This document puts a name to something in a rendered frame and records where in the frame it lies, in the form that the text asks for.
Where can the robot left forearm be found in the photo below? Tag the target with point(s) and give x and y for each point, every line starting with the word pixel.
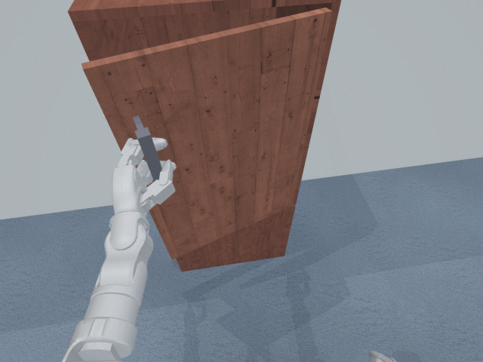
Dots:
pixel 108 330

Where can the left robot hand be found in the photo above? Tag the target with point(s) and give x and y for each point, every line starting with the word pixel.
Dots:
pixel 129 182

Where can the cupboard door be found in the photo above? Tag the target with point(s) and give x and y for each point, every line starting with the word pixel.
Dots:
pixel 234 107

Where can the handle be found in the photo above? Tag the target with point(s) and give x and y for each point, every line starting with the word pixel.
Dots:
pixel 148 148

